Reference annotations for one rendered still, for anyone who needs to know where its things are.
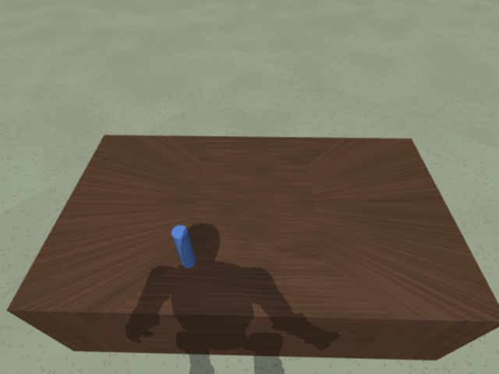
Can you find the can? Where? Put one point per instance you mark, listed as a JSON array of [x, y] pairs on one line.
[[184, 247]]

